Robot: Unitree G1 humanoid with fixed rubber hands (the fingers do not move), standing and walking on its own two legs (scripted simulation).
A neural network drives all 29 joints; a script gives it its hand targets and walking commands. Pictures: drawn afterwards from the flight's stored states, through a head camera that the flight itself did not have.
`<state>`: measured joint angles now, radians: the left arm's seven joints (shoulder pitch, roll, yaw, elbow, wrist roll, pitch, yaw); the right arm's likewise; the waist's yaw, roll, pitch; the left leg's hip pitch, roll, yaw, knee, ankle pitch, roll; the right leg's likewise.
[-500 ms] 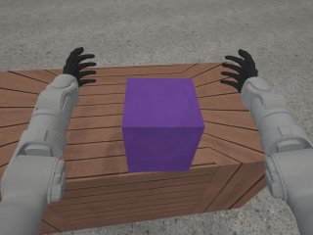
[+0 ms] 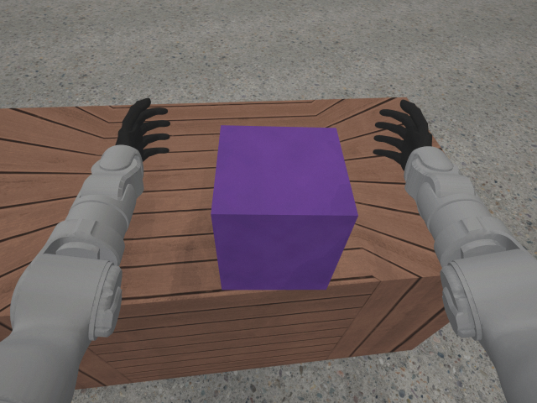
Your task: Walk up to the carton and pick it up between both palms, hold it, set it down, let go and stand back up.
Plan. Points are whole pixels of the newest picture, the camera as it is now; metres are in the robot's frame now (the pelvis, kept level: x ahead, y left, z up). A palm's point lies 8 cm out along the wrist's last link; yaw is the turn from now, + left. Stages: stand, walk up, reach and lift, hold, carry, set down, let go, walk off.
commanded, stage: reach and lift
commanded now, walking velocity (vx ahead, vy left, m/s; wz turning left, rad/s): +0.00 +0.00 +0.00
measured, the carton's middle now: (276, 212) +0.46 +0.03 -0.02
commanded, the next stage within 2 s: none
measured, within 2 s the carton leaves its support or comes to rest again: neither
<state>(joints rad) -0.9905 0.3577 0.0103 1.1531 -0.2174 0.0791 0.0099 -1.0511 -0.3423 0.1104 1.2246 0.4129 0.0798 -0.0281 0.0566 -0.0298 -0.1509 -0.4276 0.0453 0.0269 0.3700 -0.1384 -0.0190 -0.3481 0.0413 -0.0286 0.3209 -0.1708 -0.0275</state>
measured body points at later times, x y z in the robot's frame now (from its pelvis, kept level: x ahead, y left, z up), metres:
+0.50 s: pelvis -0.01 +0.00 -0.02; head +0.07 +0.02 +0.43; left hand +0.44 +0.24 +0.05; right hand +0.47 -0.17 +0.07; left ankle +0.01 +0.13 -0.74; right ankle -0.02 -0.10 -0.74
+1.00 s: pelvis -0.01 +0.01 -0.02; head +0.07 +0.02 +0.42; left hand +0.45 +0.19 +0.05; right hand +0.47 -0.13 +0.07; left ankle +0.01 +0.13 -0.74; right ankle -0.02 -0.10 -0.74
